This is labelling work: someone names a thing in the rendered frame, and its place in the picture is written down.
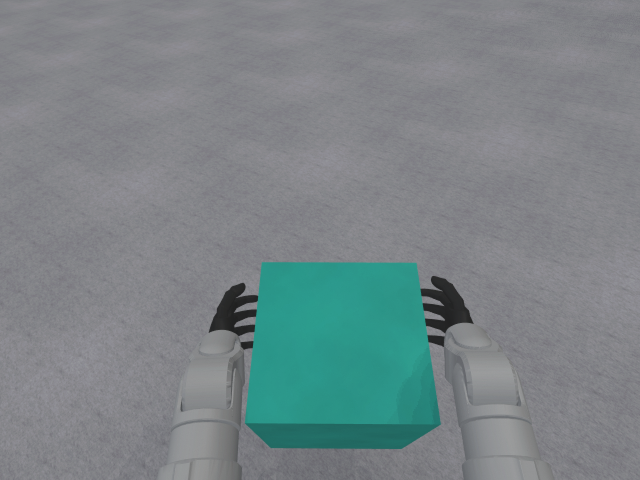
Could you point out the left robot forearm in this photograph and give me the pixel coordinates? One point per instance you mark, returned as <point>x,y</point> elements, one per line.
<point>207,413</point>

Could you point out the carton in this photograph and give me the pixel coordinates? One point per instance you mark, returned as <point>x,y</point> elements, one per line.
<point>340,357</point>

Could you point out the right robot forearm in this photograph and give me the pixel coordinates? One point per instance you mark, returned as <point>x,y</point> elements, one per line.
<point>496,427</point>

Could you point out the robot right hand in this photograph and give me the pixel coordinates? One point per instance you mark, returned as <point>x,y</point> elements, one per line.
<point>453,311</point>

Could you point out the robot left hand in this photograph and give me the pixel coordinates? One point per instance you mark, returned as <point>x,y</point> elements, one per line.
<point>225,318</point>

